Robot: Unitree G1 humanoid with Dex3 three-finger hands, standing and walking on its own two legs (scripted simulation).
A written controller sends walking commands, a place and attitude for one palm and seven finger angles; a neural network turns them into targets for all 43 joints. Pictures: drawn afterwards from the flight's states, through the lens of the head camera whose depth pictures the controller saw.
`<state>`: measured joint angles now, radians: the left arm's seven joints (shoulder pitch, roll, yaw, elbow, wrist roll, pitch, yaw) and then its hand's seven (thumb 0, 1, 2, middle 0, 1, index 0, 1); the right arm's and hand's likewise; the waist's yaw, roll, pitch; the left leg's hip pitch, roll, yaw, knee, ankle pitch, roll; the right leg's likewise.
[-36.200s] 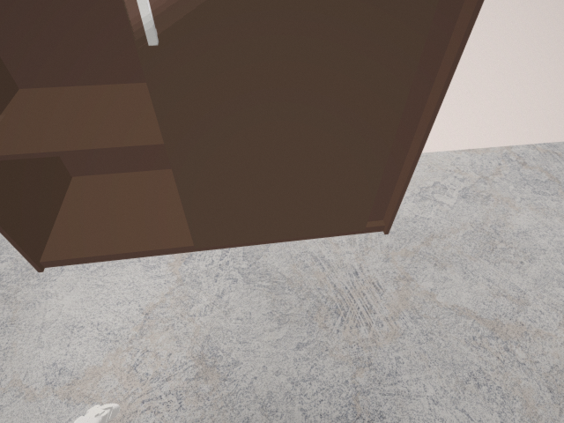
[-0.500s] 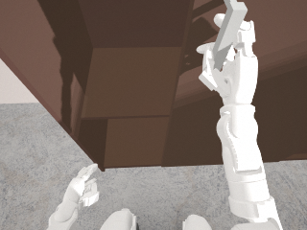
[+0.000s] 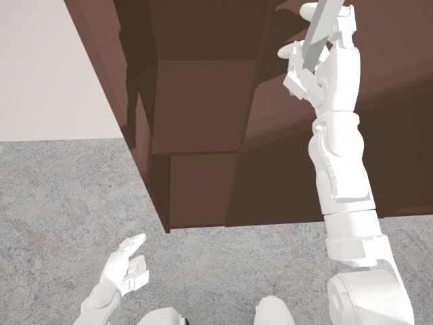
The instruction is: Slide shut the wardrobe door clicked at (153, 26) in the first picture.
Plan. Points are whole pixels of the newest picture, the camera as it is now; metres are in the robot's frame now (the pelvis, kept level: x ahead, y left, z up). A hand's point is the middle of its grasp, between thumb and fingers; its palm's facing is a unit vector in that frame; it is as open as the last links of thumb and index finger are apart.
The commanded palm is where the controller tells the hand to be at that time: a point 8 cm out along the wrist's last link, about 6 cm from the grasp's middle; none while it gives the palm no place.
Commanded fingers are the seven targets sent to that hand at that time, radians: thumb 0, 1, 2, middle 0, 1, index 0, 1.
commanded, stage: step sideways, sliding the door along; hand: right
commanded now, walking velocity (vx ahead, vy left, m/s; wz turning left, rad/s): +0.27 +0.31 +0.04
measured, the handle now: (308, 39) +0.46 -0.14 +0.24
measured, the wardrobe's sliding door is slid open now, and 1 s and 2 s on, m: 0.25 0.00 0.00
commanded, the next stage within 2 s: stop walking and hold the door there in 1.22 s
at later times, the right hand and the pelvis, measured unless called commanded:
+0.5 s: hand (197, 75) +0.41 +0.02 +0.22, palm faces +0.05 +1.00 -0.05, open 6.5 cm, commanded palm +0.38 +0.04 +0.24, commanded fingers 0.00 -0.90 -0.90 0.45 1.40 0.45 1.40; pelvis +0.01 +0.12 +0.01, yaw +0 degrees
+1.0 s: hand (106, 75) +0.41 +0.14 +0.21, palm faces +0.17 +0.98 -0.08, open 6.7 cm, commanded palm +0.38 +0.16 +0.24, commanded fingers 0.00 -0.90 -0.90 0.45 1.40 0.45 1.40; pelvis +0.03 +0.28 -0.01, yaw -3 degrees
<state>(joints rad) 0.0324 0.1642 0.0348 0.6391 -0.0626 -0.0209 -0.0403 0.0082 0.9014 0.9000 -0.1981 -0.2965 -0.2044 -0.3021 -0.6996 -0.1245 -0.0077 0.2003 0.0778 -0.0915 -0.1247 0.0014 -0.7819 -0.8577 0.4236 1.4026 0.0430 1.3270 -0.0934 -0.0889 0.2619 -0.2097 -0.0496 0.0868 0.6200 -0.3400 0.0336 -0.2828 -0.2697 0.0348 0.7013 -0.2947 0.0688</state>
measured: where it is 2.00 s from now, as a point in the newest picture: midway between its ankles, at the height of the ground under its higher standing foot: outside the picture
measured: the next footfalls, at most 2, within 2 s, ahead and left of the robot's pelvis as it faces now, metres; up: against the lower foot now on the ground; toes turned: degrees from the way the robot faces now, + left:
right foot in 0.46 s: +0.02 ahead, -0.06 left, +0.00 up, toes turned -5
left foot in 0.68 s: +0.07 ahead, +0.33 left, +0.00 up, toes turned +0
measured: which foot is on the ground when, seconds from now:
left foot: down 0.00-0.48, up 0.50-0.66, down 0.68-1.00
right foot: down 0.00-0.30, up 0.32-0.44, down 0.46-0.74, up 0.76-0.82, down 0.84-1.00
